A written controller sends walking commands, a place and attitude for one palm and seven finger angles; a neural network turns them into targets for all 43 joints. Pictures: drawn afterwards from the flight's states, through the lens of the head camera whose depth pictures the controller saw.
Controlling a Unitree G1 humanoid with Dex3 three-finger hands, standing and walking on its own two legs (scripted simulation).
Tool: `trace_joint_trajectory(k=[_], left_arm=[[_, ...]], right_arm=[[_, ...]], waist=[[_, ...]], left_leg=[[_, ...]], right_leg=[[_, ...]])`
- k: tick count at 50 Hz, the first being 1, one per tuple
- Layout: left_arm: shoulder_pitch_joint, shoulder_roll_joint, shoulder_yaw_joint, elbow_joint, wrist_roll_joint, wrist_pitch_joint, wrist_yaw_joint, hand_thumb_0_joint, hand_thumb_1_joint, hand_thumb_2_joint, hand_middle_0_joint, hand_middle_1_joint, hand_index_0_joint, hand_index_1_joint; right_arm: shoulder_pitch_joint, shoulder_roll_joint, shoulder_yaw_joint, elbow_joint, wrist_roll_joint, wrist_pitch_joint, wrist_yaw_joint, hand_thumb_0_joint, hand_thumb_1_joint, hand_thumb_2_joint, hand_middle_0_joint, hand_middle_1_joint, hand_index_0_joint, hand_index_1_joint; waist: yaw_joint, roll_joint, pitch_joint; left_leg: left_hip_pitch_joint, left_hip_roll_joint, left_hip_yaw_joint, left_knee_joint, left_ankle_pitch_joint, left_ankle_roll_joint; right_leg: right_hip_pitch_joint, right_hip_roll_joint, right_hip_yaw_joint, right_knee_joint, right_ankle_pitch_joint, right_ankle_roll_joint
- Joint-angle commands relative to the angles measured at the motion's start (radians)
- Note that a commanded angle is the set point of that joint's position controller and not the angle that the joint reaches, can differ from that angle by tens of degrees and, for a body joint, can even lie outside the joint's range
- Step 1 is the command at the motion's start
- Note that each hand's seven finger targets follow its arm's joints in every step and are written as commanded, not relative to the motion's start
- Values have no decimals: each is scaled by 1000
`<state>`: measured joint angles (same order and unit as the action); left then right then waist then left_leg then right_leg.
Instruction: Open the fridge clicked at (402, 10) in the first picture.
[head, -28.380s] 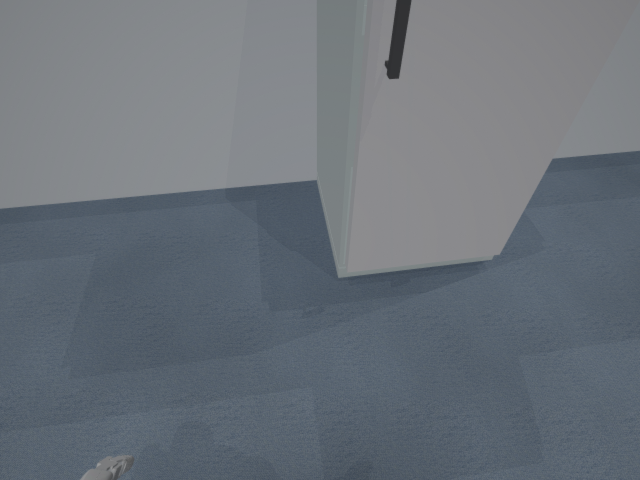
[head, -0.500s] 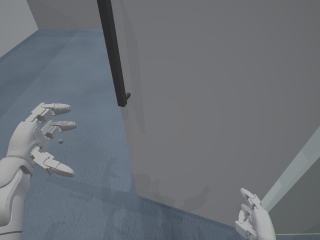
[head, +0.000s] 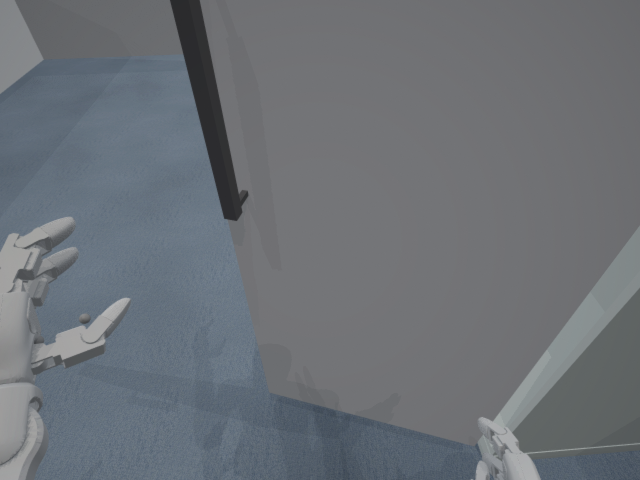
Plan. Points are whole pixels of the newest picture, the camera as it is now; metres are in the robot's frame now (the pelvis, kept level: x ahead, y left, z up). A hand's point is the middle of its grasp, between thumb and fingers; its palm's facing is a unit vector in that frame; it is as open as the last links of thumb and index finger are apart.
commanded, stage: draw the hand back to the body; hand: left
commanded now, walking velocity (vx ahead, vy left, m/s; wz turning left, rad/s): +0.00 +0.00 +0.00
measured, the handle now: (216, 98) +0.49 +0.20 +0.26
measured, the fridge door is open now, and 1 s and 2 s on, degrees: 71 71 71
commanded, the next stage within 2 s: step back with the hand held close in 0.54 s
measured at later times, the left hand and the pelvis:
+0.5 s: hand (71, 347) +0.18 +0.26 +0.16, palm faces +0.49 -0.79 -0.36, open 7.5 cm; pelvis +0.00 -0.01 +0.00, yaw +1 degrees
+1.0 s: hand (70, 364) +0.17 +0.26 +0.14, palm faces +0.34 -0.81 -0.47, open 7.4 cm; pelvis -0.03 +0.01 +0.00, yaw -1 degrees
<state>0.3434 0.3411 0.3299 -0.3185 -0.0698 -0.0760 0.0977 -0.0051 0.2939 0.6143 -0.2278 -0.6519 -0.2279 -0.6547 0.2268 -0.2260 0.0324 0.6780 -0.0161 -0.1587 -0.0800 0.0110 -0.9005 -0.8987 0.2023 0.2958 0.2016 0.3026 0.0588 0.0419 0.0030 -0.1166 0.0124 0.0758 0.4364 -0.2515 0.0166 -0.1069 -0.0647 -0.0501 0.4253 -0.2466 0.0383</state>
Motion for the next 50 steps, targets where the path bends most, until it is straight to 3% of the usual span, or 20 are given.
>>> trace_joint_trajectory(k=[1, 8, 12, 16, 18, 21, 24, 26, 28, 31, 32, 33, 34, 35, 36, 37, 40, 42, 46, 50], left_arm=[[-27, 194, 138, -209, -7, -58, 8, 0, 646, 777, -209, -449, -209, -449], [-1, 182, 122, -297, 0, -61, 15, 0, 900, 900, -200, -300, -200, -300], [-47, 182, 111, -305, 6, -54, 25, 0, 900, 900, -200, -300, -200, -300], [-49, 173, 103, -260, 6, -48, 26, 0, 900, 900, -200, -300, -200, -300], [-55, 167, 102, -258, 5, -48, 26, 0, 900, 900, -200, -300, -200, -300], [-25, 171, 110, -242, 4, -46, 22, 0, 900, 900, -200, -300, -200, -300], [-28, 175, 113, -267, 3, -49, 22, 0, 900, 900, -200, -300, -200, -300], [-12, 183, 121, -265, 3, -49, 21, 0, 900, 900, -200, -300, -200, -300], [-32, 180, 117, -263, 1, -48, 21, 0, 900, 900, -200, -300, -200, -300], [-24, 191, 128, -255, 0, -53, 21, 0, 900, 900, -200, -300, -200, -300], [-31, 181, 121, -259, 0, -54, 20, 0, 900, 900, -200, -300, -200, -300], [-77, 208, 140, -293, 0, -59, 25, 0, 900, 900, -200, -300, -200, -300], [-203, 327, 256, -364, 11, -109, 37, 0, 900, 900, -200, -300, -200, -300], [-74, 241, 194, -255, 10, -115, 28, 0, 900, 900, -200, -300, -200, -300], [-51, 245, 192, -261, 15, -117, 24, 0, 900, 900, -200, -300, -200, -300], [3, 207, 162, -230, 18, -114, 22, 0, 900, 900, -200, -300, -200, -300], [93, 178, 136, -245, 18, -119, 22, 0, 900, 900, -200, -300, -200, -300], [132, 199, 159, -286, 18, -125, 28, 0, 900, 900, -200, -300, -200, -300], [158, 273, 231, -378, 16, -139, 41, 0, 900, 900, -200, -300, -200, -300], [167, 274, 244, -409, 12, -157, 49, 0, 900, 900, -200, -300, -200, -300]], right_arm=[[-155, -114, -52, -183, 5, -41, -10, 0, -900, -900, 200, 300, 200, 300], [-151, -104, -51, -196, 4, -39, -13, 0, -900, -900, 200, 300, 200, 300], [-146, -105, -46, -188, 0, -46, -21, 0, -900, -900, 200, 300, 200, 300], [-153, -106, -46, -182, 2, -43, -26, 0, -900, -900, 200, 300, 200, 300], [-153, -102, -43, -182, 0, -38, -26, 0, -900, -900, 200, 300, 200, 300], [-154, -104, -45, -180, -3, -36, -24, 0, -900, -900, 200, 300, 200, 300], [-161, -99, -43, -187, -3, -34, -20, 0, -900, -900, 200, 300, 200, 300], [-166, -101, -46, -185, -3, -35, -22, 0, -900, -900, 200, 300, 200, 300], [-169, -94, -41, -188, -1, -32, -21, 0, -900, -900, 200, 300, 200, 300], [-174, -98, -46, -185, 0, -34, -25, 0, -900, -900, 200, 300, 200, 300], [-170, -96, -44, -185, 1, -34, -26, 0, -900, -900, 200, 300, 200, 300], [-171, -97, -44, -188, 0, -36, -26, 0, -900, -900, 200, 300, 200, 300], [-172, -113, -38, -227, 9, -10, -17, 0, -900, -900, 200, 300, 200, 300], [-163, -92, -36, -198, 4, 6, -17, 0, -900, -900, 200, 300, 200, 300], [-175, -97, -43, -208, 3, 15, -16, 0, -900, -900, 200, 300, 200, 300], [-161, -93, -42, -209, 2, 27, -13, 0, -900, -900, 200, 300, 200, 300], [-143, -107, -58, -236, 5, 52, -7, 0, -900, -900, 200, 300, 200, 300], [-142, -114, -63, -253, 8, 64, -9, 0, -900, -900, 200, 300, 200, 300], [-146, -116, -71, -289, 12, 88, -17, 0, -900, -900, 200, 300, 200, 300], [-139, -114, -72, -311, 15, 91, -24, 0, -900, -900, 200, 300, 200, 300]], waist=[[28, -18, -66], [21, 40, -78], [11, 52, -62], [11, -3, -21], [14, 20, -35], [20, -18, -51], [23, 22, -68], [25, -5, -72], [22, 17, -35], [24, -7, -27], [20, 17, -34], [23, 30, -51], [-17, 5, 9], [-25, -83, 0], [-20, -89, -6], [-27, -104, -28], [-30, -41, -113], [-30, 0, -173], [-26, -16, -217], [-27, 18, -189]], left_leg=[[-14, 11, -45, -82, 235, 1], [6, 8, -41, -80, 206, 0], [6, 3, -45, -83, 195, 0], [-3, 4, -46, -95, 146, 5], [0, 2, -48, -97, 146, 2], [2, 3, -45, -91, 178, 6], [10, -1, -41, -86, 186, 5], [11, 2, -37, -83, 192, 7], [-3, -1, -38, -89, 165, 5], [0, 2, -36, -91, 149, 9], [3, 0, -35, -92, 155, 8], [10, -3, -36, -88, 156, 8], [-79, 21, -41, -42, 107, 25], [-75, 17, -50, -13, 108, 25], [-68, 16, -45, 8, 135, 22], [-68, 18, -41, 22, 167, 18], [-65, 35, -38, 28, 260, 13], [-57, 51, -45, 14, 354, 13], [-101, 62, -71, 2, 387, 16], [-188, 82, -94, -36, 290, 30]], right_leg=[[29, 54, -10, -51, 196, -48], [23, 54, -8, -58, 171, -46], [14, 54, -10, -64, 162, -46], [-5, 57, -12, -81, 119, -45], [5, 54, -12, -74, 118, -45], [22, 55, -10, -75, 153, -44], [33, 51, -6, -70, 168, -44], [37, 52, -5, -77, 175, -42], [21, 52, -6, -81, 150, -42], [16, 54, -5, -95, 130, -41], [21, 51, -5, -88, 136, -41], [27, 51, -2, -88, 142, -42], [-54, 1, 78, -134, 200, -43], [-76, -26, 80, -136, 218, -47], [-85, -40, 88, -134, 279, -50], [-78, -49, 82, -115, 320, -51], [-55, -50, 68, -59, 373, -43], [-20, -33, 46, -7, 428, -35], [18, -10, 40, 48, 453, -29], [26, 18, 45, 90, 386, -18]])
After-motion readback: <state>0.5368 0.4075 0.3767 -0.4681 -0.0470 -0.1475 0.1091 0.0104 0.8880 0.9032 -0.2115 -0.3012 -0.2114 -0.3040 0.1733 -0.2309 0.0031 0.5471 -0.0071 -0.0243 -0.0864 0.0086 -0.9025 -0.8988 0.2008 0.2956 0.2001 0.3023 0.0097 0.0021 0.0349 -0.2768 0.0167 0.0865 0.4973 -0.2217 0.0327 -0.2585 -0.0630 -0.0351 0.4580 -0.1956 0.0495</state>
